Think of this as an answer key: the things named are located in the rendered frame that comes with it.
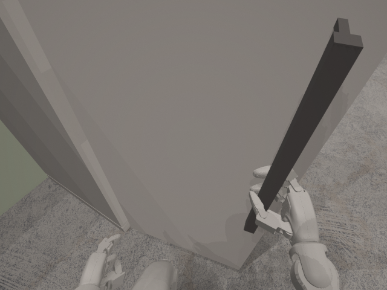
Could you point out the robot left thigh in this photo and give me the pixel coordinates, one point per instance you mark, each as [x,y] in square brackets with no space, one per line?
[158,276]

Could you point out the fridge door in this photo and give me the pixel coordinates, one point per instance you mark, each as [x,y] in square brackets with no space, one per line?
[181,100]

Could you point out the handle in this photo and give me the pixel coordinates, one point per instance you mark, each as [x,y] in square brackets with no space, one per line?
[338,58]

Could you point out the right robot hand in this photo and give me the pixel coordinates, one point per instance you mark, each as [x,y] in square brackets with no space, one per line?
[297,207]

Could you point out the robot right forearm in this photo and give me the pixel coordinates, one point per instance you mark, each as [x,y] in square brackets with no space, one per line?
[311,269]

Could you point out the left robot hand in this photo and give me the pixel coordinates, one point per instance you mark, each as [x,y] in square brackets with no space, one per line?
[98,264]

